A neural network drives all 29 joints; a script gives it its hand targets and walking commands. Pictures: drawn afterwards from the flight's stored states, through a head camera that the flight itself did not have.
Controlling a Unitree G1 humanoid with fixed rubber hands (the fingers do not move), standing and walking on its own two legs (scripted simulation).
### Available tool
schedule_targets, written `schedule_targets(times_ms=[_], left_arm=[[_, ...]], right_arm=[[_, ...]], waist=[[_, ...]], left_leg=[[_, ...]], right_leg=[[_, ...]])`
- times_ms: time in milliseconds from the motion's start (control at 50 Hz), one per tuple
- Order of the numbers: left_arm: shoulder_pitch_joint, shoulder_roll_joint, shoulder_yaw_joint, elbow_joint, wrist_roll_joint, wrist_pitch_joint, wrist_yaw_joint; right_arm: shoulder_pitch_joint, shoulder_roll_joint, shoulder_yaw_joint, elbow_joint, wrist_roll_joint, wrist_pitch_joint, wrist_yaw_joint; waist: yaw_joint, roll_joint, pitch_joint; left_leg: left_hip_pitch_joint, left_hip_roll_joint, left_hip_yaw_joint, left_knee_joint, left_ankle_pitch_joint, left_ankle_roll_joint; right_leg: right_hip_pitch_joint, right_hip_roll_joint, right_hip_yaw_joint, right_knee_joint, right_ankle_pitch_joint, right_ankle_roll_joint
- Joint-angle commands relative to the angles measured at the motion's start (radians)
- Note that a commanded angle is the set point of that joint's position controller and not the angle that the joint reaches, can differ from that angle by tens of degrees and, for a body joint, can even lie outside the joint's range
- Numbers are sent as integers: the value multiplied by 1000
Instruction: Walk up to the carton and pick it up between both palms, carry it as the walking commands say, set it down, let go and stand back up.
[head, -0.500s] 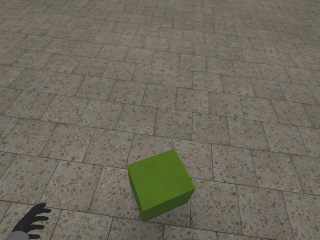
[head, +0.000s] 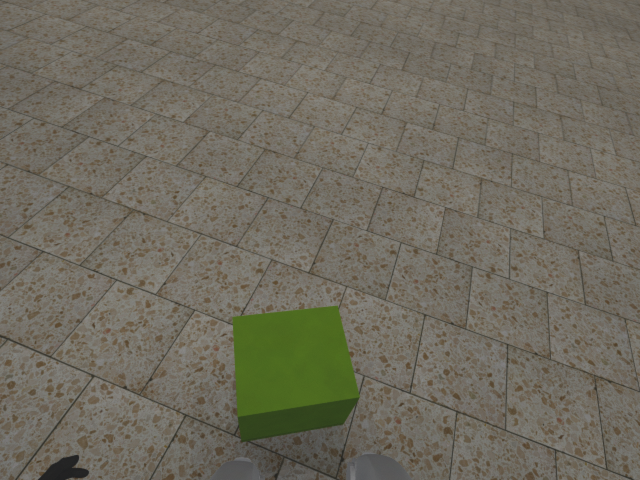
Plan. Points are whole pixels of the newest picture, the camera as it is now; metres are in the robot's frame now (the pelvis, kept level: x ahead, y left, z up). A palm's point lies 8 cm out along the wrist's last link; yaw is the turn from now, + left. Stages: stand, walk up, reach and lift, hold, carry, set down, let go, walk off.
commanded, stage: walk up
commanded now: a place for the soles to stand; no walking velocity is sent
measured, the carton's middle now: (290, 373) +0.48 +0.04 -0.61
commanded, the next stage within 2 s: none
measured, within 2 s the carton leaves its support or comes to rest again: neither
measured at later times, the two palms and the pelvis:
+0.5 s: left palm out of the picture +0.01 +0.28 -0.06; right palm out of the picture +0.16 -0.41 -0.08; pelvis +0.01 -0.09 +0.00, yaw +12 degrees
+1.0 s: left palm out of the picture +0.00 +0.29 -0.07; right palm (593, 472) +0.18 -0.36 -0.08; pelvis +0.01 -0.06 +0.01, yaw +15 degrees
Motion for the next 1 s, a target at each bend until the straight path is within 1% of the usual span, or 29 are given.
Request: schedule_targets(times_ms=[0, 40, 80, 100, 120, 140, 180, 220, 300, 340, 360, 380, 400, 420, 440, 480, 500, 520, 540, 560, 580, 640, 720, 740, 780, 800, 840, 880, 980], left_arm=[[30, 129, 49, -55, -17, -29, -1], [66, 102, 41, -19, -40, -50, 3], [198, 133, 53, 47, -45, -73, 17], [186, 230, 66, 33, -28, -89, 32], [51, 331, 72, -12, -30, -106, 41], [-36, 335, 83, -23, -38, -114, 44], [-66, 286, 55, -19, -49, -122, 59], [-78, 268, 38, 11, -41, -134, 65], [-2, 285, 43, 61, -39, -148, 76], [-12, 274, 30, 80, -36, -146, 80], [11, 211, 10, 89, -51, -149, 80], [36, 151, -12, 88, -62, -155, 82], [31, 114, -31, 79, -68, -153, 94], [-35, 171, -19, 77, -72, -147, 107], [-20, 171, -23, 96, -83, -160, 109], [51, 123, -37, 135, -86, -181, 105], [113, 169, -28, 163, -73, -186, 112], [196, 260, -4, 169, -60, -187, 117], [146, 328, 10, 151, -44, -185, 123], [96, 329, 7, 143, -38, -184, 124], [77, 303, 4, 133, -52, -192, 119], [15, 284, -2, 112, -47, -191, 112], [-90, 247, -6, 102, -35, -159, 81], [-52, 204, -16, 106, -40, -146, 76], [4, 100, -47, 102, -69, -147, 76], [10, 181, -26, 131, -72, -143, 83], [9, 172, -34, 189, -64, -149, 76], [-25, 218, -27, 198, -55, -163, 76], [-83, 162, -44, 230, -75, -162, 72]], right_arm=[[-14, -248, -64, -67, -10, 5, 5], [-43, -241, -57, -82, -17, 27, 33], [-97, -188, -42, -90, -20, 44, 51], [-80, -145, -26, -113, -3, 45, 50], [-52, -110, -17, -135, -5, 53, 44], [-43, -173, -50, -112, 9, 57, 44], [23, -189, -50, -64, 2, 55, 67], [37, -166, -55, -35, 11, 58, 85], [0, -134, -61, -63, 11, 77, 131], [55, -130, -72, -48, 1, 72, 128], [64, -147, -70, -40, -22, 58, 128], [89, -213, -95, -40, -31, 46, 126], [2, -235, -99, -70, -33, 47, 126], [42, -213, -93, -70, -16, 49, 125], [19, -182, -86, -54, -5, 55, 120], [-98, -150, -67, -77, -14, 72, 119], [-159, -144, -61, -87, 5, 83, 124], [-161, -89, -54, -98, 19, 89, 125], [-104, -85, -52, -94, 14, 99, 119], [-109, -137, -59, -66, 3, 106, 114], [-83, -141, -61, -49, 11, 105, 118], [-62, -128, -69, -22, 7, 101, 135], [36, -108, -68, 25, 7, 85, 141], [40, -128, -70, 36, 1, 81, 138], [-113, -209, -81, -19, -21, 61, 121], [-165, -225, -77, -18, -4, 63, 119], [-253, -174, -47, 1, 9, 66, 120], [-238, -120, -28, 31, 23, 70, 125], [-246, -135, -11, 109, 17, 56, 123]], waist=[[8, 264, -44], [9, 347, -97], [102, 213, -123], [105, -35, -54], [48, -102, 3], [15, -9, -31], [-30, 64, -16], [-36, -39, 32], [7, -17, -75], [-51, -19, -111], [-51, 5, -143], [-63, 223, -201], [-54, 314, -153], [-108, 258, -192], [-80, 200, -148], [-11, 174, -138], [39, 92, -121], [58, -39, -178], [29, -101, -137], [16, 12, -53], [-10, 72, -60], [-23, -19, -36], [-88, -36, -80], [-78, 50, -80], [-23, 296, -75], [-19, 260, -84], [33, 133, -70], [-2, 72, -46], [-2, 201, -54]], left_leg=[[-125, 258, -403, -274, 87, 198], [-120, 150, -256, -195, 52, 168], [-253, 75, -176, -3, -131, 98], [-316, -22, -138, 239, -164, 47], [-359, -60, -140, 391, -262, -16], [-315, 1, -157, 440, -237, -4], [-222, 38, -130, 440, -159, 0], [-180, 40, -62, 304, -171, 0], [-61, -1, 13, 114, -107, 14], [67, -12, 39, -158, -80, 36], [172, 4, -86, -283, -59, 67], [291, 131, -328, -331, -19, 134], [360, 241, -579, -337, 178, 225], [325, 322, -597, -288, 356, 313], [261, 288, -506, -246, 563, 308], [164, 160, -229, -118, 673, 189], [72, 100, -141, -4, 596, 113], [-51, 2, -90, 190, 361, 43], [-176, -32, -81, 254, -200, 14], [-159, 27, -145, 294, -308, 16], [-126, 30, -165, 286, -253, 12], [-21, 40, -71, 134, -95, 1], [291, -45, 89, -151, -31, -5], [312, -44, 50, -236, -96, -2], [177, 250, -531, -428, -249, 159], [34, 301, -539, -417, -220, 217], [-69, 167, -324, -326, -107, 127], [-15, 87, -175, -202, -4, 52], [48, 136, -269, -330, 67, 77]], right_leg=[[72, -27, 42, -43, 67, 1], [199, 38, -69, -304, -10, -8], [404, 79, -122, -482, 84, -7], [289, -98, 182, -708, -163, -62], [154, -355, 585, -876, -267, -162], [121, -443, 706, -904, -261, -285], [88, -372, 454, -753, -32, -240], [81, -308, 294, -692, 201, -213], [179, -245, 164, -636, 194, -181], [209, -254, 137, -548, 233, -159], [153, -195, 51, -380, 343, -99], [22, -93, -62, -195, 255, -39], [-178, 9, -83, -146, -114, -18], [-107, -25, -22, -145, -209, -7], [-39, -29, -34, -209, -166, -8], [142, -16, -90, -472, 106, -32], [258, -21, -61, -564, 377, -52], [374, -173, 196, -666, 409, -116], [368, -410, 494, -764, 425, -252], [266, -462, 517, -756, 486, -318], [275, -418, 416, -699, 524, -277], [171, -280, 207, -678, 382, -190], [-20, -147, 29, -585, -41, -90], [-35, -110, -1, -501, -123, -65], [-54, -4, -62, -283, -88, -4], [101, -28, -16, -301, -106, 5], [284, -6, -29, -501, 2, -22], [217, -73, 83, -615, 113, -44], [247, -27, 17, -557, 171, -24]])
